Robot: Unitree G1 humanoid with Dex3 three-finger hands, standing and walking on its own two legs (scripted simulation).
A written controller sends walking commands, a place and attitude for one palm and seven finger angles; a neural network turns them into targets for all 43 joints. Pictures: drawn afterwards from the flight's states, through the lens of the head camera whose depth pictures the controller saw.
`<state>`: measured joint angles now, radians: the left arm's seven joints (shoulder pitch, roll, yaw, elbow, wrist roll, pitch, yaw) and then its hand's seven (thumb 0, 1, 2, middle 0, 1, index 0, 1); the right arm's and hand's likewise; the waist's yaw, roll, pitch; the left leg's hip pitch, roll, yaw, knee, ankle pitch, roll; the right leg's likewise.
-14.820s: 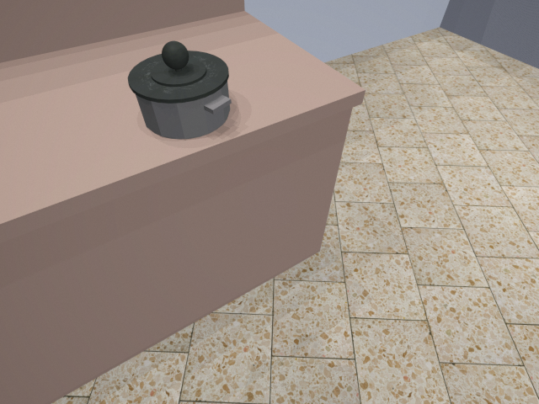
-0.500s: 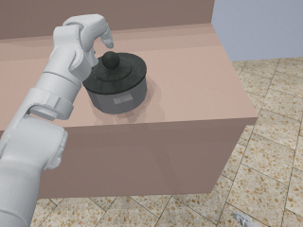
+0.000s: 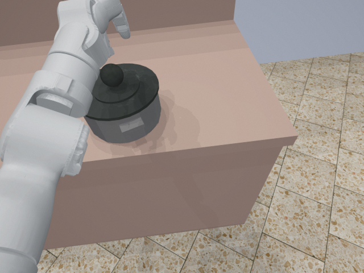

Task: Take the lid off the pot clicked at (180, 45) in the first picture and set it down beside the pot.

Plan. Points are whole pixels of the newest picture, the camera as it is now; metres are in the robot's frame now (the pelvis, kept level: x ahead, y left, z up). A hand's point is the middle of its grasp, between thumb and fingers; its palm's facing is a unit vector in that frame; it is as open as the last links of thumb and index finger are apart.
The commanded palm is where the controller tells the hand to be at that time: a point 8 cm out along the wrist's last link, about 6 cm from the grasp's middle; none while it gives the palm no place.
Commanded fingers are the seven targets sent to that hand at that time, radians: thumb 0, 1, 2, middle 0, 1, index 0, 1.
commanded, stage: move the open hand above the knob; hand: left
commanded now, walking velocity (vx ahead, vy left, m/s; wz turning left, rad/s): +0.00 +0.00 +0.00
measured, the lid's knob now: (112, 75) +0.52 +0.14 +0.17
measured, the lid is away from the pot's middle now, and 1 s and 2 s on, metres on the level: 0.00 0.00 0.01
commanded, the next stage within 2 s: lower the open fingers around the knob in 0.46 s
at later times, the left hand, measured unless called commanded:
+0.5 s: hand (97, 48) +0.49 +0.14 +0.26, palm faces -0.23 -0.07 -0.97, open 9.9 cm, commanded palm +0.48 +0.14 +0.32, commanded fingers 0.00 -0.40 1.74 -0.90 -0.08 -0.90 -0.08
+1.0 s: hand (104, 60) +0.49 +0.13 +0.23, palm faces -0.30 -0.10 -0.95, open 9.9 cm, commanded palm +0.48 +0.14 +0.28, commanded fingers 0.00 -0.40 1.74 -0.90 -0.08 -0.90 -0.08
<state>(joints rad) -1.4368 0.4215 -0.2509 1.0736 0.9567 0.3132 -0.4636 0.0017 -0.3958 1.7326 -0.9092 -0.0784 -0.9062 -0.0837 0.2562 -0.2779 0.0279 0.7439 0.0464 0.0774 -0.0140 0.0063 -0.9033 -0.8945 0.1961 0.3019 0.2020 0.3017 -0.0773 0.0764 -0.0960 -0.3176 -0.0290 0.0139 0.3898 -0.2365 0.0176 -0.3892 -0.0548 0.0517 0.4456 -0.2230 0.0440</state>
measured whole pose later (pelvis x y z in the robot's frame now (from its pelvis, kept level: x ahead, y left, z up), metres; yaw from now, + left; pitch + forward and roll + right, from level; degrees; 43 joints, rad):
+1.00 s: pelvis +0.00 +0.00 +0.00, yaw +1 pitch +10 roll +1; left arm -1.40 0.40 -0.29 1.08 0.92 0.33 -0.50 0.00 -0.39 1.73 -0.91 -0.08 -0.90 -0.08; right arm 0.25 -0.27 0.02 0.75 0.05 0.07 -0.02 0.01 -0.90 -0.89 0.20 0.30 0.20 0.30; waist -0.08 0.06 -0.09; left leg -0.34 -0.03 0.00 0.42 -0.25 0.02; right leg -0.40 -0.06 0.04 0.47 -0.24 0.05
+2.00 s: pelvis +0.00 +0.00 +0.00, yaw +1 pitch +11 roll +1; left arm -1.34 0.39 -0.29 1.15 0.91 0.31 -0.47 0.00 -0.21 1.31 -0.67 -0.45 -0.68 -0.46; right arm 0.26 -0.28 0.02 0.77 0.05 0.10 -0.03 0.00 -0.90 -0.89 0.20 0.30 0.20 0.30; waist -0.10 0.06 -0.10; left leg -0.37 -0.02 0.00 0.46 -0.28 0.01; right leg -0.42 -0.05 0.04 0.49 -0.26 0.04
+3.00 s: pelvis +0.00 -0.01 +0.00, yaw +1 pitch +10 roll +1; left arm -1.34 0.40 -0.31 1.15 0.90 0.29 -0.47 0.00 0.20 0.81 -0.59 -0.97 -0.67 -1.02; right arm 0.27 -0.28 0.01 0.78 0.05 0.08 -0.03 0.00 -0.90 -0.89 0.20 0.30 0.20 0.30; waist -0.09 0.06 -0.10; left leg -0.37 -0.02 -0.01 0.46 -0.27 0.01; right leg -0.42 -0.05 0.03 0.49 -0.26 0.04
